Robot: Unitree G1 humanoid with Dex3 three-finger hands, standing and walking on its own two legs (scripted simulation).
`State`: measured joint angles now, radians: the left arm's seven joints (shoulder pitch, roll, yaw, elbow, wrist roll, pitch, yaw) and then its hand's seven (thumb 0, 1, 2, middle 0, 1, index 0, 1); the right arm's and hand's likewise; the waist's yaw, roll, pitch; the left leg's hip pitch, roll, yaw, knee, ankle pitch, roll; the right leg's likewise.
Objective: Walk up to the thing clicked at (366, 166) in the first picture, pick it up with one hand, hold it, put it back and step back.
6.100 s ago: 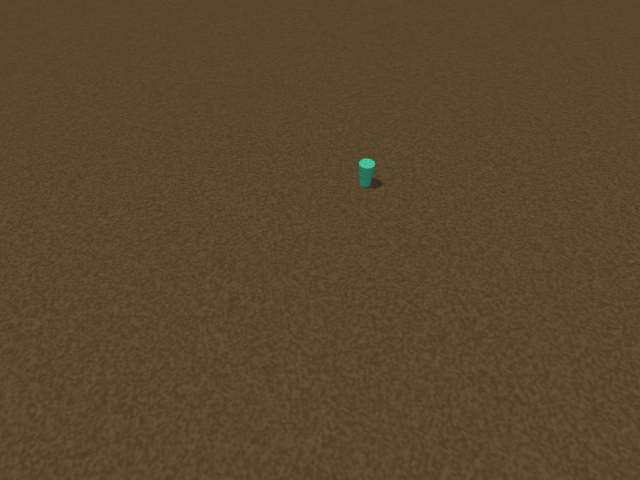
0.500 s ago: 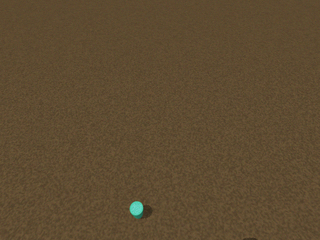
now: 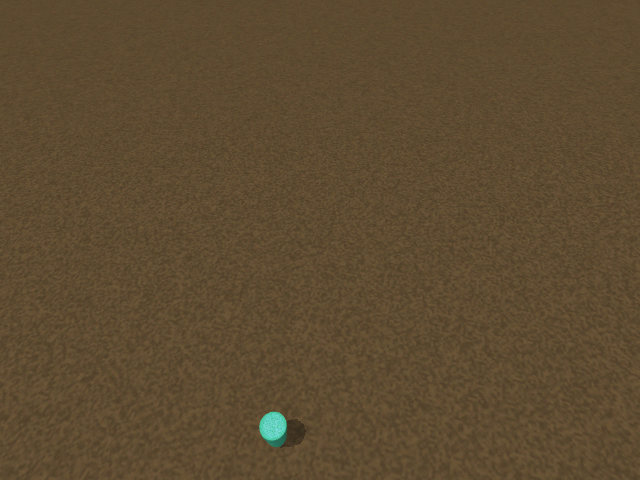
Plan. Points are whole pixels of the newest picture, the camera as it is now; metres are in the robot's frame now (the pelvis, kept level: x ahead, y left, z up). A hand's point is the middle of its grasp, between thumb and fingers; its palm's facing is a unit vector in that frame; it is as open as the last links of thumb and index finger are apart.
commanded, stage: stand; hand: left
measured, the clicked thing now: (275, 432) +0.38 +0.15 -0.72
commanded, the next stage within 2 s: go down in 1.38 s
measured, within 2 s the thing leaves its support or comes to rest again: neither
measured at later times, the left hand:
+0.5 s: hand out of the picture +0.06 +0.25 -0.16, palm faces -0.02 -0.94 -0.35, open 7.4 cm
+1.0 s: hand out of the picture +0.07 +0.25 -0.16, palm faces -0.02 -0.94 -0.35, open 7.4 cm
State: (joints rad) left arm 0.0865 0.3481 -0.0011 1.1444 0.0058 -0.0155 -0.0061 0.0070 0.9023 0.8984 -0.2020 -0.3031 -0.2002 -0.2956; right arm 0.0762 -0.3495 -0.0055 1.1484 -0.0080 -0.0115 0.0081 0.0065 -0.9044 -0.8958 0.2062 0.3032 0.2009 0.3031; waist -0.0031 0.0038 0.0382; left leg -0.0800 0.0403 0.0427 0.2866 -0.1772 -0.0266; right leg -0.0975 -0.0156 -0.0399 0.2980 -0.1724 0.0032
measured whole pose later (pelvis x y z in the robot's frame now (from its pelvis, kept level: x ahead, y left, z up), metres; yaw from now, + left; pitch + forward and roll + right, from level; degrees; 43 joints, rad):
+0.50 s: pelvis -0.01 +0.00 +0.00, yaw +0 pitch -2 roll +0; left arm 0.11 0.35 0.00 1.15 0.01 -0.01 -0.01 0.01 0.90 0.90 -0.20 -0.30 -0.20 -0.30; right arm 0.11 -0.35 0.00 1.15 -0.01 -0.01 0.01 0.01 -0.90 -0.90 0.21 0.30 0.20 0.30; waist 0.00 0.00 0.04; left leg -0.09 0.05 0.04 0.29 -0.17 -0.03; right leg -0.10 -0.01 -0.05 0.30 -0.17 0.00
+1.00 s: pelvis +0.00 +0.00 +0.00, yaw +0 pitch -2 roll +0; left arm 0.11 0.35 -0.01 1.14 0.01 -0.02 -0.01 0.01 0.90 0.90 -0.20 -0.30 -0.20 -0.30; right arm 0.11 -0.35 0.00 1.14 -0.01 -0.01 0.01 0.01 -0.90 -0.90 0.21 0.30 0.20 0.30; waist 0.00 0.00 0.04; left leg -0.08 0.04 0.04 0.29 -0.18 -0.03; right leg -0.10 -0.01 -0.05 0.31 -0.18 0.00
